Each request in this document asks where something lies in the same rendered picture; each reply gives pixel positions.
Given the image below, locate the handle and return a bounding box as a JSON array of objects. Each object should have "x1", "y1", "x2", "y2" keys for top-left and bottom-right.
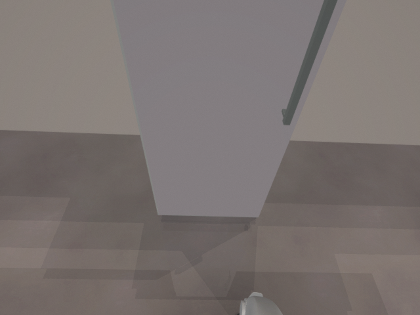
[{"x1": 282, "y1": 0, "x2": 337, "y2": 125}]

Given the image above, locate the robot right thigh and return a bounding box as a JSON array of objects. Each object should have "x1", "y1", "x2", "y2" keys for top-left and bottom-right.
[{"x1": 240, "y1": 296, "x2": 283, "y2": 315}]

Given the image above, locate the robot right shin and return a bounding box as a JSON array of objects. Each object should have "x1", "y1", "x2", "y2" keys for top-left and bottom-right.
[{"x1": 249, "y1": 292, "x2": 263, "y2": 297}]

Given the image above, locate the fridge door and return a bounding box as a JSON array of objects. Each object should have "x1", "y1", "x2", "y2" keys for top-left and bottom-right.
[{"x1": 114, "y1": 0, "x2": 347, "y2": 217}]

